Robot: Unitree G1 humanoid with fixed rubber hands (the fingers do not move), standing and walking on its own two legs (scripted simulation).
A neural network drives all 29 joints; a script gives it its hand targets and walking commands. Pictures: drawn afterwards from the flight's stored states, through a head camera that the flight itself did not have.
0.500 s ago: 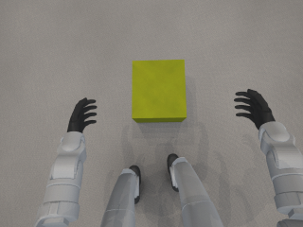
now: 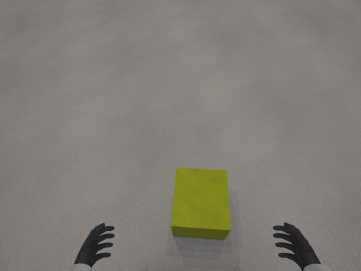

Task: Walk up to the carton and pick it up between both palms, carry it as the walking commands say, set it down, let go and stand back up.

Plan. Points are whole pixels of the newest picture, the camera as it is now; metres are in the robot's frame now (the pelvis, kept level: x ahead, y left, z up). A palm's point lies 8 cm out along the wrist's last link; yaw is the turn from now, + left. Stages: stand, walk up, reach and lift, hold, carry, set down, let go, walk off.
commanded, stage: let go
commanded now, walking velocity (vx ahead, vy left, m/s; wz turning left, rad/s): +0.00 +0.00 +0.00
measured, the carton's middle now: (199, 203) +0.49 -0.07 -0.67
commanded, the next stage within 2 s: stand in 0.32 s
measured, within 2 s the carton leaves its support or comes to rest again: neither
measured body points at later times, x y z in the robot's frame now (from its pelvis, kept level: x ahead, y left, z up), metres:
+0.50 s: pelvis +0.04 +0.02 -0.01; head -0.01 +0.02 +0.44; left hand +0.19 +0.29 -0.09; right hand +0.18 -0.25 -0.09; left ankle -0.03 +0.12 -0.74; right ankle +0.01 -0.12 -0.74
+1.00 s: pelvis -0.01 +0.01 +0.00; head -0.08 +0.01 +0.44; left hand +0.06 +0.29 -0.12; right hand +0.05 -0.27 -0.12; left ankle -0.03 +0.12 -0.74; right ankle +0.01 -0.12 -0.74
